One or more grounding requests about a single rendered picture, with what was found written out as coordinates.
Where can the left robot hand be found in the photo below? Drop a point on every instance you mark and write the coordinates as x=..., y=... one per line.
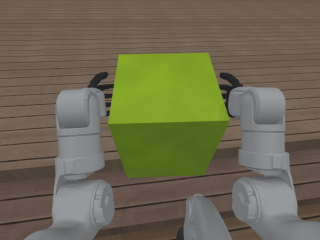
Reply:
x=94, y=84

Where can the robot right thigh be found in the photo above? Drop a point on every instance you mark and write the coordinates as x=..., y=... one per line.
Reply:
x=208, y=222

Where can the right robot forearm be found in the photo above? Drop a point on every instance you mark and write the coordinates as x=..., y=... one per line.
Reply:
x=261, y=111

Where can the robot left upper arm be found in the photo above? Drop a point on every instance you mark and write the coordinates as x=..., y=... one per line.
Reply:
x=80, y=209

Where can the left robot forearm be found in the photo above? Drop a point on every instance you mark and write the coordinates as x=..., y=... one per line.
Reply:
x=78, y=125

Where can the robot right upper arm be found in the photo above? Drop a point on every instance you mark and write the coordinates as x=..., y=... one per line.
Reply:
x=268, y=205

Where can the robot right shin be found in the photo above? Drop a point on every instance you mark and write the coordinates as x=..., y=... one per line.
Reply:
x=189, y=229

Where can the carton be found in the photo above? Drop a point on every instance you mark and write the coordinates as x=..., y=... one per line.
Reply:
x=167, y=114

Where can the right robot hand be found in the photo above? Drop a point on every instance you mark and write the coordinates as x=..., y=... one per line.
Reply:
x=234, y=81

